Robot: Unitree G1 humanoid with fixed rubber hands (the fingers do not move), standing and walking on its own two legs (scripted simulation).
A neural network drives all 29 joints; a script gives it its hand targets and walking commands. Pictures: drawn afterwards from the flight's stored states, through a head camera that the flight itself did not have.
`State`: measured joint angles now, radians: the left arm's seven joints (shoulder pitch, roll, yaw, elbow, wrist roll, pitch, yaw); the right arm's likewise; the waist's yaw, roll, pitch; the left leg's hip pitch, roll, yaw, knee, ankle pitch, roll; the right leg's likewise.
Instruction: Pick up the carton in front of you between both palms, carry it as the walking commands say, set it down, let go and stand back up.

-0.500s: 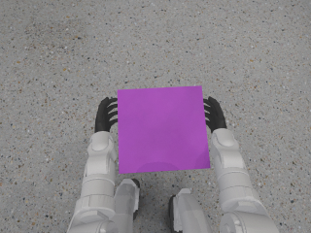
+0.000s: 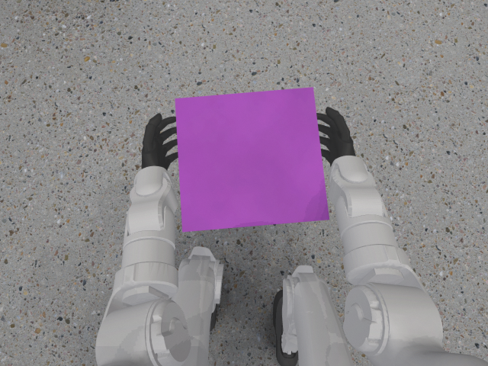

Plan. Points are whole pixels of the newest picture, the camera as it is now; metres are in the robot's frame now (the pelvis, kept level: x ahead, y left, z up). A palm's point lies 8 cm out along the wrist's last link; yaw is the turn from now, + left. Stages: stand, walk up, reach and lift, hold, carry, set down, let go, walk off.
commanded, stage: set down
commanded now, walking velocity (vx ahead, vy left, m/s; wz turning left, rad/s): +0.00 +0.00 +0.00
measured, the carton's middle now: (248, 171) +0.44 +0.04 -0.17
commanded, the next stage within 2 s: none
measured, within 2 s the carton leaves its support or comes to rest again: rests again in 1.84 s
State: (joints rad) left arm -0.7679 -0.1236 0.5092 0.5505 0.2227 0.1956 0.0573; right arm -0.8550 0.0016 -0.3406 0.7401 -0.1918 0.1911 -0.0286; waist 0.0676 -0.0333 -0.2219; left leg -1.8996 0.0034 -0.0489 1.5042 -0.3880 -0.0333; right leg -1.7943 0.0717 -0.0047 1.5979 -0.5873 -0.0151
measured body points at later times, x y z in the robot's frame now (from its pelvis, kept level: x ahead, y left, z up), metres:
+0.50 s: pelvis -0.03 +0.00 -0.11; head +0.30 +0.02 +0.19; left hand +0.44 +0.20 -0.25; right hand +0.51 -0.09 -0.26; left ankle +0.11 +0.13 -0.52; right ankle +0.05 -0.11 -0.52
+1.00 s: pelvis -0.03 -0.01 -0.16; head +0.32 -0.03 +0.12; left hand +0.47 +0.21 -0.30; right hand +0.52 -0.08 -0.34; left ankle +0.11 +0.14 -0.52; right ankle +0.05 -0.11 -0.52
